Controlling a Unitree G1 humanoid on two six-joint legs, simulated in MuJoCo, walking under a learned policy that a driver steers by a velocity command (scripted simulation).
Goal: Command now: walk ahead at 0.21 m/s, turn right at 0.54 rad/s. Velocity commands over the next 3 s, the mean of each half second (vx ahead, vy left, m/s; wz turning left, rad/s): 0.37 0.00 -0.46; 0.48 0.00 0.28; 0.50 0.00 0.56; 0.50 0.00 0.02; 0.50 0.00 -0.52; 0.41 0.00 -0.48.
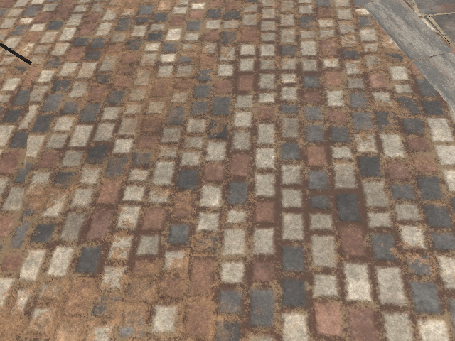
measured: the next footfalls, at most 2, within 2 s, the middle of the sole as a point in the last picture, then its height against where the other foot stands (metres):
left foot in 0.38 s outside the picture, level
right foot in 0.84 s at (325, 328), level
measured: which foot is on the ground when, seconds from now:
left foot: up 0.00-0.36, down 0.38-0.84, up 0.86-1.00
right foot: down 0.00-0.40, up 0.42-0.82, down 0.84-1.00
